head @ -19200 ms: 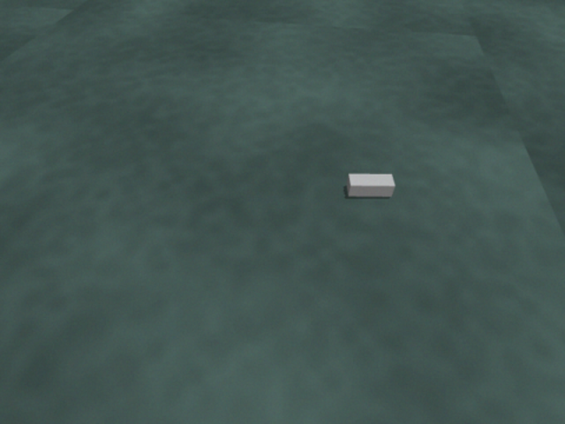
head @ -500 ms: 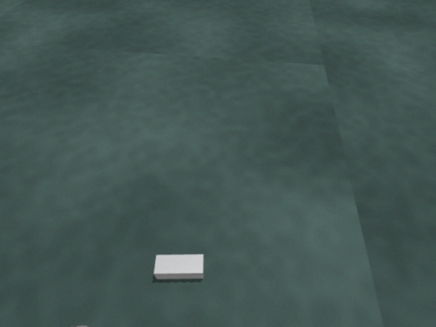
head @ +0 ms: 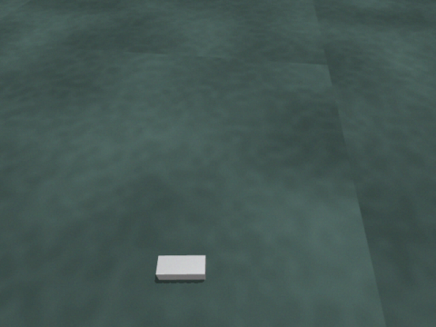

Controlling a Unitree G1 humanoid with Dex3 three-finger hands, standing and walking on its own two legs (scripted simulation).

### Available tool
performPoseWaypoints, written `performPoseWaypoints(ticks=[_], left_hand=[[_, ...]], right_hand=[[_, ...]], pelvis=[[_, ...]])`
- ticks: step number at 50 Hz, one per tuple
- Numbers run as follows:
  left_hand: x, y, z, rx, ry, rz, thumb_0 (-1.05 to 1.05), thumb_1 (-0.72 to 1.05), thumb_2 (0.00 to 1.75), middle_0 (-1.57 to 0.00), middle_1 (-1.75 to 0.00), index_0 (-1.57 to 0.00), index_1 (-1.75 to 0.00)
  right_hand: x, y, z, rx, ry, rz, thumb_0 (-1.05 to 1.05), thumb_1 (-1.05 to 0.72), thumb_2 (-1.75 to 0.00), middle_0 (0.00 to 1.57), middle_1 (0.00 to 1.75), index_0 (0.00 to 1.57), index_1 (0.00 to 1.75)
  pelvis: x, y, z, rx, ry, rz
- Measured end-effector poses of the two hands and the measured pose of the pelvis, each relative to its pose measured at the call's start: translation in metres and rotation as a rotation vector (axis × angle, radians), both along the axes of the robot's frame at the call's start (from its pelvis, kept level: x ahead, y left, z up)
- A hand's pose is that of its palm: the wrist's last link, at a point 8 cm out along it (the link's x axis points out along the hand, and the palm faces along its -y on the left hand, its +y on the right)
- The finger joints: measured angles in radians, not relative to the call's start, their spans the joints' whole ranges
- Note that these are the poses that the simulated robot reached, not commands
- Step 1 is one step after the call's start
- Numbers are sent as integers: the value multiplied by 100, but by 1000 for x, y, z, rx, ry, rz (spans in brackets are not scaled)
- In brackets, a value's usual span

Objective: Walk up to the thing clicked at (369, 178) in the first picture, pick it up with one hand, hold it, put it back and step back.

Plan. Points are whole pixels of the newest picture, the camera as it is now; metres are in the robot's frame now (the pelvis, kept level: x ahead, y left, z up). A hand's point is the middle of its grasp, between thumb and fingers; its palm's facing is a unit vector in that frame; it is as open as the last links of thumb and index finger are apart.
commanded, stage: stand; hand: left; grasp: from above
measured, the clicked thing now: (182, 267) +0.47 +0.18 -0.74
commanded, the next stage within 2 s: rise first in 1.04 s
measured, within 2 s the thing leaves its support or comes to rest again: neither
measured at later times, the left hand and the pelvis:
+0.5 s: hand out of the picture +0.08 +0.26 -0.15, palm faces -0.02 -0.94 -0.35, open 7.4 cm; pelvis +0.00 +0.00 +0.00, yaw +0 degrees
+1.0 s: hand out of the picture +0.08 +0.26 -0.15, palm faces -0.01 -0.94 -0.35, open 7.4 cm; pelvis +0.01 +0.00 +0.00, yaw +0 degrees
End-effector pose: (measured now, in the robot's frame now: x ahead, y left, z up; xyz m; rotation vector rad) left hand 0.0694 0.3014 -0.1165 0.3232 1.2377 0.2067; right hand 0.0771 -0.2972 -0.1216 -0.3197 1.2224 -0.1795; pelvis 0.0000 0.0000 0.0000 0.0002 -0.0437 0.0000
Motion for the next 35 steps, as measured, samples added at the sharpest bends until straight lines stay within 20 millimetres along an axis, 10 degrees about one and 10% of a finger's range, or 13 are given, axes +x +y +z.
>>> performPoseWaypoints(ticks=[35], left_hand=[[-1,-1,0,-1,8,7,0,90,90,-20,-30,-21,-30]], right_hand=[[-10,-2,-1,-5,30,-3,0,-90,-89,21,29,21,30]], pelvis=[[3,-1,0,0,4,5]])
